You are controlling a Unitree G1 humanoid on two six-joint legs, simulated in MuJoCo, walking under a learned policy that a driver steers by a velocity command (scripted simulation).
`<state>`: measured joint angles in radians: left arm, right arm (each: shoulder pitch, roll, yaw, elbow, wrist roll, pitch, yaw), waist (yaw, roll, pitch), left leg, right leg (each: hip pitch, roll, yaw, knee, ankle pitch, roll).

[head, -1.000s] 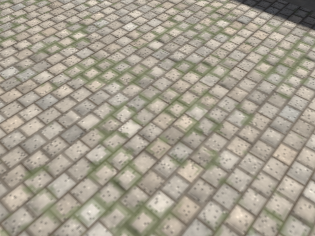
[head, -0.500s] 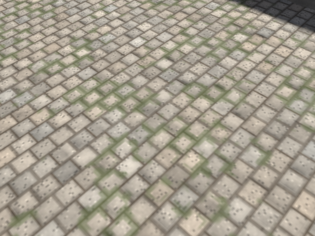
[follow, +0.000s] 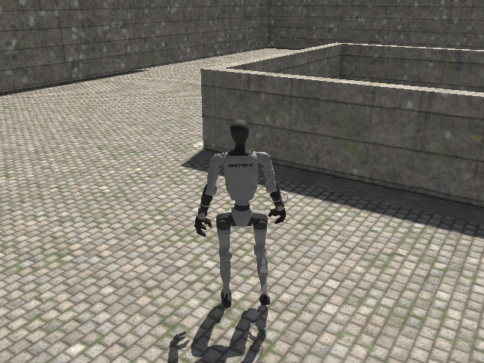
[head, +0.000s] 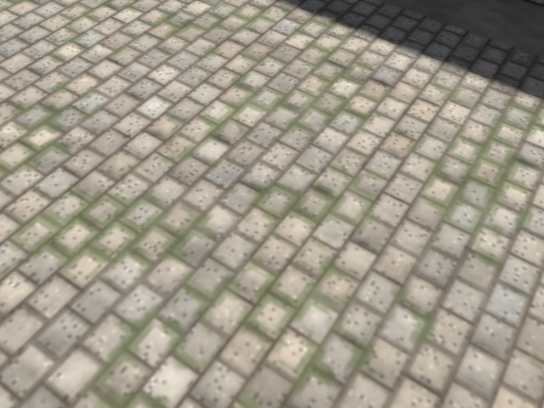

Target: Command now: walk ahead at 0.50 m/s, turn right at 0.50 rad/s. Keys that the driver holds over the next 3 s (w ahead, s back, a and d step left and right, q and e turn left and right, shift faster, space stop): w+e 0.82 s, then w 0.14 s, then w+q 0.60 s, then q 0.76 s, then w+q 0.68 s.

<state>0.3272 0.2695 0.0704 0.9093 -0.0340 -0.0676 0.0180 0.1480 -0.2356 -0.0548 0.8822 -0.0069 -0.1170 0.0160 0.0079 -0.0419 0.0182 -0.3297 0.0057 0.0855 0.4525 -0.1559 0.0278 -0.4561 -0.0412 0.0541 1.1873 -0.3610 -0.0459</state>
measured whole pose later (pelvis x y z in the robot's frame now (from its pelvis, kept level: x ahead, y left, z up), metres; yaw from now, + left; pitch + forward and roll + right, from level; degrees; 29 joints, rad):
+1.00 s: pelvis +0.52 -0.15 -0.01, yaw -32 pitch +2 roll +1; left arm 0.36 0.27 0.07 0.78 -0.03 -0.05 0.02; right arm 0.09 -0.27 -0.06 0.78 0.00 -0.13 0.03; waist 0.03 -0.03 0.00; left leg -0.41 -0.05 0.01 0.52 -0.15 0.04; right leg -0.28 0.08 0.16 1.07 -0.48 -0.04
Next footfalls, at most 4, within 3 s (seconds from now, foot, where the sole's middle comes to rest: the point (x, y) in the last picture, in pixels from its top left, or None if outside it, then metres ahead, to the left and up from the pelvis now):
0.40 right None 0.33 -0.19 -0.77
0.92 left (323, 332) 0.68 -0.12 -0.77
1.38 right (439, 306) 0.76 -0.44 -0.77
1.84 left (361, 218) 1.06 -0.26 -0.77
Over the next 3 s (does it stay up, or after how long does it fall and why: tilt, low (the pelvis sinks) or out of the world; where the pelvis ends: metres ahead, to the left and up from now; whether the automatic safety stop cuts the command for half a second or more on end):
stays up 1.11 -0.22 0.01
